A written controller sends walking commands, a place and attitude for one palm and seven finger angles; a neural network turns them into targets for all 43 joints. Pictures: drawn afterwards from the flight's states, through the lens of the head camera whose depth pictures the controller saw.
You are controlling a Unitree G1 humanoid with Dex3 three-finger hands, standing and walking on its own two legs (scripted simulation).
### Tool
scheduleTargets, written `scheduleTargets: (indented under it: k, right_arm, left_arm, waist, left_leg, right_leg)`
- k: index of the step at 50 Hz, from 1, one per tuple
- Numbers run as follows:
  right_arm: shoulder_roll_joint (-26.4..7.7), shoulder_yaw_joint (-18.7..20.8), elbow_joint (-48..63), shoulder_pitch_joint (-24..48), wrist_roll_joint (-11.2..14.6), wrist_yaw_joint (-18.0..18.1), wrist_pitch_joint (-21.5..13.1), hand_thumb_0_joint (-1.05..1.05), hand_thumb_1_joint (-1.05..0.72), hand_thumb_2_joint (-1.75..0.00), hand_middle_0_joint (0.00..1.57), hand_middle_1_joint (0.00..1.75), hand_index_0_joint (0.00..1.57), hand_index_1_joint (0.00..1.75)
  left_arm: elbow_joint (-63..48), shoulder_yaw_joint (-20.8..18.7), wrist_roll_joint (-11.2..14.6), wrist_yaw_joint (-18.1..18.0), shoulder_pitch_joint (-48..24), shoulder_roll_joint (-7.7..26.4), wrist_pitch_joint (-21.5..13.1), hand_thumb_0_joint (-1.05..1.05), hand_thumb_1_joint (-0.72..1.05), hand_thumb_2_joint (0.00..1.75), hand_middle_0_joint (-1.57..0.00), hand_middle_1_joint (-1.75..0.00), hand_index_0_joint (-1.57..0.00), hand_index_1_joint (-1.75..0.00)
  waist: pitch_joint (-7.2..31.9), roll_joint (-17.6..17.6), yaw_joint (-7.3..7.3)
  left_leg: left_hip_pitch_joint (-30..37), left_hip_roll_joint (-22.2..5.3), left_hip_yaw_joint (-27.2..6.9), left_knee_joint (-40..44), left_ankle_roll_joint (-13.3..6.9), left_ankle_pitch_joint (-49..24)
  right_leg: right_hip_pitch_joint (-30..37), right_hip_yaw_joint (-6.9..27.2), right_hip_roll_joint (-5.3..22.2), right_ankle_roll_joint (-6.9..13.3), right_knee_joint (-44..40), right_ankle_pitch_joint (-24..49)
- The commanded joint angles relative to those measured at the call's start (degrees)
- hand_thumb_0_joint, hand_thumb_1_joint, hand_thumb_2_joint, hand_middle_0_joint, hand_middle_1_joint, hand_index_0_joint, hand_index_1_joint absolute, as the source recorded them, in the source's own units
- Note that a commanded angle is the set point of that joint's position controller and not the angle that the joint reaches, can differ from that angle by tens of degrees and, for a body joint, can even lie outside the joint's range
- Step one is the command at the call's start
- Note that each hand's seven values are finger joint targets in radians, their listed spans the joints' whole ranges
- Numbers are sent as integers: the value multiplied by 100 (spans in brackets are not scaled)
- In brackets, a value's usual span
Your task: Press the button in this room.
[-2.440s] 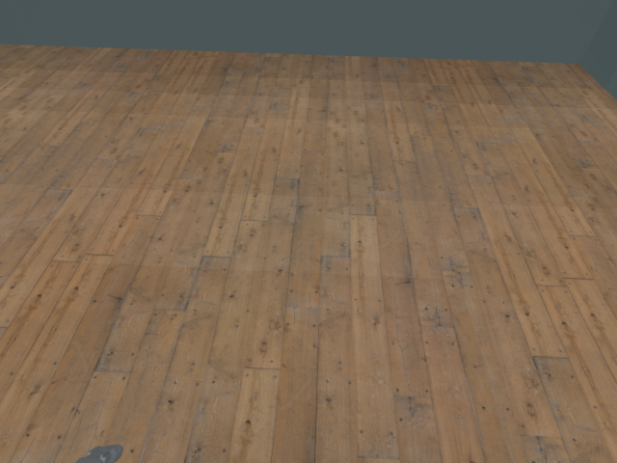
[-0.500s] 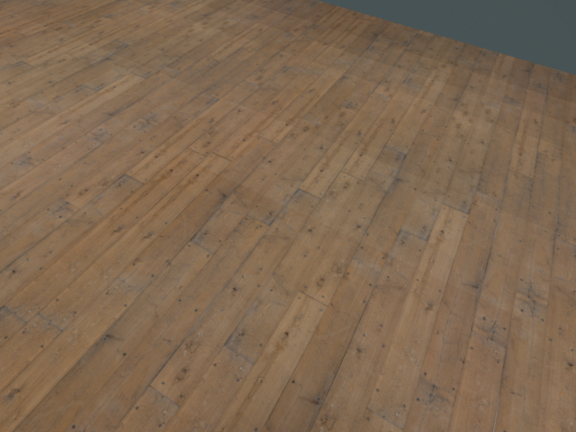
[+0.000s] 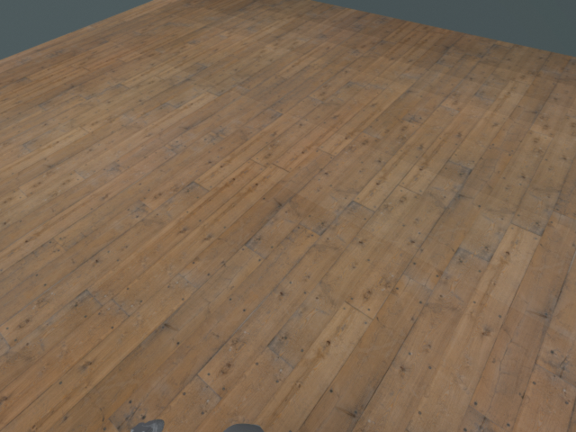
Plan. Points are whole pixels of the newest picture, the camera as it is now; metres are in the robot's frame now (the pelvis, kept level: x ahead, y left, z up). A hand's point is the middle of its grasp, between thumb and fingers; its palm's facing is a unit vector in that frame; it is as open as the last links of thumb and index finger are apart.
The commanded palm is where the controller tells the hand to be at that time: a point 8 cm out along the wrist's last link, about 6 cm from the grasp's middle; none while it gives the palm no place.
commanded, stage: turn or walk to find it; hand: left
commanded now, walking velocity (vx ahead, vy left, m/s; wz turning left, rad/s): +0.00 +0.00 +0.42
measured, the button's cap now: out of the picture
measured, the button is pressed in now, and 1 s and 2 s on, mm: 0 0 0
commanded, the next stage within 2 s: none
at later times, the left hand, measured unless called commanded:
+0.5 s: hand out of the picture -0.04 +0.26 -0.18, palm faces +0.27 -0.93 -0.24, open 7.4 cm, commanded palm none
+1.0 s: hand out of the picture -0.03 +0.20 -0.14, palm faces +0.42 -0.87 -0.26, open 7.4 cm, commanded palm none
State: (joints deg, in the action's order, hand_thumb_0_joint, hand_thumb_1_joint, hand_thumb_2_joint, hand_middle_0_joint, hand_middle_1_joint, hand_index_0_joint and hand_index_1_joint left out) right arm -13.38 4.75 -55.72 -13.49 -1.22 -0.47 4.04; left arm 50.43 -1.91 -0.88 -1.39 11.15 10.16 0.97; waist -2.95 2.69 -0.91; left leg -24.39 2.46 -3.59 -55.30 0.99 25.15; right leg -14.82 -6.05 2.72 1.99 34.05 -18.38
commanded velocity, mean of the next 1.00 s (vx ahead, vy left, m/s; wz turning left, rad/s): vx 0.00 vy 0.00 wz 0.42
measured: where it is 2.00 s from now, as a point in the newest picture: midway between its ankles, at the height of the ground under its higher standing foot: outside the picture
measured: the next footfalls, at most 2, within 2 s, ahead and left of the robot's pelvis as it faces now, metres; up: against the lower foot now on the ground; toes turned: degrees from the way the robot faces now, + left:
left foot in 0.36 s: -0.01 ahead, +0.14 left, +0.00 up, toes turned +15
right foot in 0.82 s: +0.05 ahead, -0.09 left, +0.00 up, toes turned +16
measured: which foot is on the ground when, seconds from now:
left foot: up 0.00-0.34, down 0.36-0.82, up 0.84-1.00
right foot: down 0.00-0.36, up 0.38-0.80, down 0.82-1.00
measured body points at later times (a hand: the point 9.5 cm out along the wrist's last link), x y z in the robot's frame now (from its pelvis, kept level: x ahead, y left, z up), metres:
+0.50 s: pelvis -0.02 +0.04 +0.00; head +0.00 +0.08 +0.45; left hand -0.06 +0.30 -0.16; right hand +0.12 -0.18 -0.13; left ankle -0.05 +0.13 -0.73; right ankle -0.02 -0.10 -0.67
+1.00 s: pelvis -0.04 -0.01 +0.01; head -0.01 -0.02 +0.45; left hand -0.05 +0.25 -0.12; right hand +0.10 -0.23 -0.15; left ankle -0.11 +0.12 -0.65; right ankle +0.01 -0.10 -0.73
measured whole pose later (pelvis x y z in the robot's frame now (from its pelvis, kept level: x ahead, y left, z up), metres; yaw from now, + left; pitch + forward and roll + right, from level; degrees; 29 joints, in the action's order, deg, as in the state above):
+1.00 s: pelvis -0.04 -0.01 +0.01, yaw +25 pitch -2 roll +1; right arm -14.3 5.5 -56.4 -14.0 -1.4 -1.1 4.5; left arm 51.9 -1.8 -1.1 -1.5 11.9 9.4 1.3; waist -2.9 2.1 -1.4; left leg -27.2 0.1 -1.2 -64.6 2.7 21.7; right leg -12.2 -7.7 4.0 1.0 29.9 -16.1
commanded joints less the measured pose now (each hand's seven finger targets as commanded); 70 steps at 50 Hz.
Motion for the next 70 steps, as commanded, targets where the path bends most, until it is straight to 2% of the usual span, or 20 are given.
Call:
scheduleTargets:
  k: [1,12,16,17,18,19,24,32,38,40,41,42,43,47,55,60,61,62,63,70]
  right_arm:
    - [-445,108,267,-101,-31,-58,-74,0,-90,-90,20,30,20,30]
    - [-250,-61,349,585,65,-32,-146,0,-90,-90,20,30,20,30]
    - [-369,-62,253,86,64,4,-242,0,-90,-90,20,30,20,30]
    - [-666,-2,223,-142,42,-3,-303,0,-90,-90,20,30,20,30]
    - [-1226,108,273,-294,12,7,-329,0,-90,-90,20,30,20,30]
    - [-1385,156,223,-485,13,64,-292,0,-90,-90,20,30,20,30]
    - [-845,-15,379,237,29,195,-401,0,-90,-90,20,30,20,30]
    - [-922,78,371,10,-11,161,-337,0,-90,-90,20,30,20,30]
    - [-936,138,479,204,-15,110,-279,0,-90,-90,20,30,20,30]
    - [-688,123,531,212,62,65,-293,0,-90,-90,20,30,20,30]
    - [-293,51,673,123,89,29,-299,0,-90,-90,20,30,20,30]
    - [-496,118,700,222,9,52,-216,0,-90,-90,20,30,20,30]
    - [-558,162,681,355,-6,37,-119,0,-90,-90,20,30,20,30]
    - [-451,128,321,-18,-25,-73,-63,0,-90,-90,20,30,20,30]
    - [-287,-1,410,573,48,-58,-116,0,-90,-90,20,30,20,30]
    - [-397,-32,263,-26,69,-17,-256,0,-90,-90,20,30,20,30]
    - [-753,44,255,-182,40,-14,-313,0,-90,-90,20,30,20,30]
    - [-1329,162,302,-325,2,4,-333,0,-90,-90,20,30,20,30]
    - [-1419,194,206,-559,10,64,-310,0,-90,-90,20,30,20,30]
    - [-889,14,383,201,34,173,-397,0,-90,-90,20,30,20,30]
  left_arm:
    - [-369,-224,-27,-73,-84,987,-152,0,90,90,-20,-30,-20,-30]
    - [115,-350,-102,-85,743,1307,-115,0,90,90,-20,-30,-20,-30]
    - [192,-378,-47,-60,533,1331,-43,0,90,90,-20,-30,-20,-30]
    - [146,-354,-1,-39,553,1138,0,0,90,90,-20,-30,-20,-30]
    - [-68,-274,19,9,531,756,25,0,90,90,-20,-30,-20,-30]
    - [-186,-212,-41,-12,252,759,81,0,90,90,-20,-30,-20,-30]
    - [173,-286,-14,56,257,820,106,0,90,90,-20,-30,-20,-30]
    - [-79,-252,14,20,-139,701,122,0,90,90,-20,-30,-20,-30]
    - [-110,-239,45,-11,248,692,13,0,90,90,-20,-30,-20,-30]
    - [-44,-290,2,-57,644,977,-101,0,90,90,-20,-30,-20,-30]
    - [-55,-392,-84,-101,682,1493,-151,0,90,90,-20,-30,-20,-30]
    - [-160,-382,-40,-85,667,1581,-126,0,90,90,-20,-30,-20,-30]
    - [-200,-406,-37,-119,409,1426,-99,0,90,90,-20,-30,-20,-30]
    - [-321,-243,-42,-76,-170,1010,-140,0,90,90,-20,-30,-20,-30]
    - [65,-353,-107,-67,556,1341,-103,0,90,90,-20,-30,-20,-30]
    - [142,-389,-38,-46,370,1365,-30,0,90,90,-20,-30,-20,-30]
    - [82,-359,18,-21,462,1151,18,0,90,90,-20,-30,-20,-30]
    - [-128,-271,34,21,431,759,49,0,90,90,-20,-30,-20,-30]
    - [-233,-203,-37,-26,-15,801,126,0,90,90,-20,-30,-20,-30]
    - [164,-278,-10,69,180,834,119,0,90,90,-20,-30,-20,-30]
  waist:
    - [-41,-1165,-58]
    - [379,-1281,382]
    - [522,-1130,56]
    - [693,-291,-79]
    - [645,1490,-121]
    - [565,1174,-265]
    - [370,510,70]
    - [260,470,-109]
    - [465,537,96]
    - [731,-213,289]
    - [631,-1773,269]
    - [557,-1747,379]
    - [291,-1688,304]
    - [-83,-1169,-33]
    - [201,-1362,366]
    - [607,-1113,23]
    - [737,-135,-64]
    - [604,1545,-135]
    - [528,1323,-342]
    - [381,476,34]
  left_leg:
    - [-674,-334,81,-1504,153,-548]
    - [44,-416,714,866,193,190]
    - [1320,-414,915,2715,61,-993]
    - [2071,-885,319,3330,-122,-1782]
    - [2542,-2270,-1433,3618,-684,-3522]
    - [2179,-2691,-1621,3682,-1169,-4071]
    - [1799,-1629,-578,3577,-975,-4197]
    - [1719,-1602,-1072,3632,-1153,-3477]
    - [1138,-1333,-1344,3198,-961,-3391]
    - [337,-834,-953,2361,-467,-2219]
    - [-748,29,40,1247,-27,-259]
    - [-683,-6,-23,104,20,773]
    - [-637,-128,-165,-666,-1,632]
    - [-617,-356,142,-1388,178,-430]
    - [-74,-391,651,612,235,199]
    - [1369,-362,877,2903,90,-1125]
    - [2129,-952,149,3378,-136,-1919]
    - [2465,-2383,-1629,3660,-815,-3598]
    - [1998,-2613,-1726,3748,-1157,-3649]
    - [1772,-1529,-658,3721,-968,-3517]
  right_leg:
    - [102,1008,1379,377,-1855,801]
    - [962,606,1781,702,-1244,2707]
    - [371,79,1640,200,-471,2409]
    - [-295,-236,1307,-126,333,1532]
    - [-1606,-492,548,-564,1514,-1144]
    - [-1714,-11,413,-565,2439,-1818]
    - [-1593,462,388,-657,3078,-480]
    - [-1200,444,189,-711,1813,-703]
    - [61,322,-119,-569,-43,-70]
    - [1289,812,490,-431,-1478,864]
    - [1723,2245,1931,131,-1745,1426]
    - [919,2466,2509,647,-1903,1329]
    - [338,2408,2326,738,-2061,762]
    - [41,966,1441,398,-1862,742]
    - [813,659,1701,613,-1385,2223]
    - [457,57,1561,99,-325,2349]
    - [-358,-254,1196,-238,482,1356]
    - [-1716,-436,479,-646,1637,-1437]
    - [-1642,139,440,-603,2437,-1804]
    - [-1472,446,334,-688,2809,-380]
